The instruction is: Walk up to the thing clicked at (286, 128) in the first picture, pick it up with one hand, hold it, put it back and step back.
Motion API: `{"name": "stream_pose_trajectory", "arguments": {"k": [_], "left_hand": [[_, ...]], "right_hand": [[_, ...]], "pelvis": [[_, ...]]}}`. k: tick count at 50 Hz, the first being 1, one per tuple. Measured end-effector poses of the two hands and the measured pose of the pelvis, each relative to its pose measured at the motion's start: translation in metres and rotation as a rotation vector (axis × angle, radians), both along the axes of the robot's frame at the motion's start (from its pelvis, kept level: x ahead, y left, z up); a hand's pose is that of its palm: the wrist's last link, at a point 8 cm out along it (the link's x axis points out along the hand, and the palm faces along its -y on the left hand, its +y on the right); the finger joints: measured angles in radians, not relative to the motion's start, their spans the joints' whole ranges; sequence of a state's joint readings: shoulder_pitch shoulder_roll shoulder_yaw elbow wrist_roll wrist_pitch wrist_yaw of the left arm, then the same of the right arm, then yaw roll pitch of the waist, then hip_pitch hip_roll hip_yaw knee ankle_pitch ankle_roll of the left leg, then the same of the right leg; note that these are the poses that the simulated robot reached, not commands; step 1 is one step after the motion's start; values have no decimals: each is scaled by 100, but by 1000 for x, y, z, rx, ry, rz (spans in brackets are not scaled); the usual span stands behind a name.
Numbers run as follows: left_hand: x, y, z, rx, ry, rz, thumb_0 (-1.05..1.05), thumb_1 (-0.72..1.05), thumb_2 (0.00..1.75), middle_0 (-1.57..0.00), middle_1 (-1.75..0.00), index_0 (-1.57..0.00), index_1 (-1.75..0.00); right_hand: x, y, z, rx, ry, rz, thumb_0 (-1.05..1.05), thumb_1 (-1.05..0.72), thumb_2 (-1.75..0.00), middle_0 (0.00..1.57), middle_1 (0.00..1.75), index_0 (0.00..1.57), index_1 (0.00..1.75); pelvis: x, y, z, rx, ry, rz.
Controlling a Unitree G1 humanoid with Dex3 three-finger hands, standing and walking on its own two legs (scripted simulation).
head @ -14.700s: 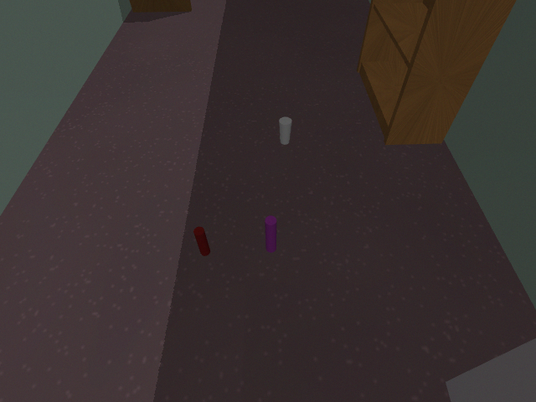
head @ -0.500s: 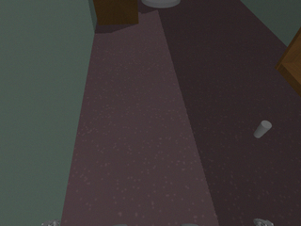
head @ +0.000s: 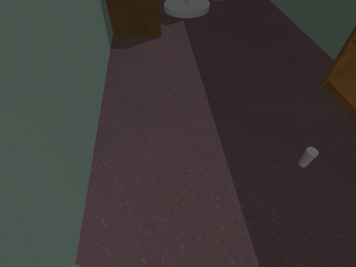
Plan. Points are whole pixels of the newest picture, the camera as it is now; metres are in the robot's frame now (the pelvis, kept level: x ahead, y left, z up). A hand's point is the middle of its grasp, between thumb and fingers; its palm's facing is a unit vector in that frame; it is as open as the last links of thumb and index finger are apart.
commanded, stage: stand
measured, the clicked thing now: (307, 157) +0.82 -0.82 -0.71
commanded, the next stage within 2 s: none
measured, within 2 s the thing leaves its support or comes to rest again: neither
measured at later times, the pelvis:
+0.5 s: pelvis +0.01 +0.01 +0.00, yaw +1 degrees
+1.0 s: pelvis +0.02 +0.01 +0.00, yaw +1 degrees
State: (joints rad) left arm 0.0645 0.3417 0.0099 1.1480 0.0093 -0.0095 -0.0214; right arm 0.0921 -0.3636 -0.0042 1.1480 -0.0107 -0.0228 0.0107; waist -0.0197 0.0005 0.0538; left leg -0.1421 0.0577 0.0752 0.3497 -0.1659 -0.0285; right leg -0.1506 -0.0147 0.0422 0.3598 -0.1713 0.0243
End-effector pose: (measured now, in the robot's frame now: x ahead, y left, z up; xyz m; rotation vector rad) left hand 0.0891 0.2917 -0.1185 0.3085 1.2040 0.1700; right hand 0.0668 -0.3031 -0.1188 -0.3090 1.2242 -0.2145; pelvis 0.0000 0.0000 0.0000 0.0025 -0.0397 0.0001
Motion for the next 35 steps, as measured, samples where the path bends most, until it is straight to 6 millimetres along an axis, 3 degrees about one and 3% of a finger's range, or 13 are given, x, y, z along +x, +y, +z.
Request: {"name": "stream_pose_trajectory", "arguments": {"k": [14,35], "left_hand": [[-11,17,1,28,41,24,1,90,90,-21,-30,-20,-30],[-10,17,-1,15,43,33,1,90,90,-21,-30,-20,-30]], "right_hand": [[13,11,-1,12,8,8,0,-90,-90,20,30,20,30],[30,17,2,9,-8,21,0,-90,-90,20,30,20,30]], "pelvis": [[8,7,1,-1,10,8],[14,11,2,-2,10,16]]}}
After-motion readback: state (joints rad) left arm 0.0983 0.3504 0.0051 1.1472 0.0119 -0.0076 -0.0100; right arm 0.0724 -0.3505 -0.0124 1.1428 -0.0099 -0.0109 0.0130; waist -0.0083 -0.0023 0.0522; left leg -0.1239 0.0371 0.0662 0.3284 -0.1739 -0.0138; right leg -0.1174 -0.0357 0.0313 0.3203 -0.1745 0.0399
